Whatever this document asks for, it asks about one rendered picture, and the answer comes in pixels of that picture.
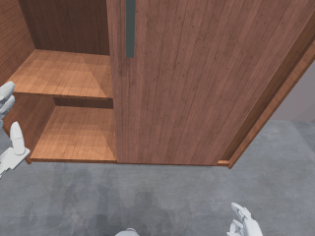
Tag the wardrobe door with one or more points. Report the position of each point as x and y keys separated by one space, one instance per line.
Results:
x=199 y=68
x=288 y=64

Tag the right robot hand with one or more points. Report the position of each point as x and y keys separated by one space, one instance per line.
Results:
x=249 y=227

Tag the left robot hand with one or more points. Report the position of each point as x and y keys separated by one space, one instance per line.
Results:
x=13 y=156

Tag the handle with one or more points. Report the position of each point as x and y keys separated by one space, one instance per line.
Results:
x=130 y=28

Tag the left robot shin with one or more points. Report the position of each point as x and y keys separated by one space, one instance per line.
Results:
x=131 y=229

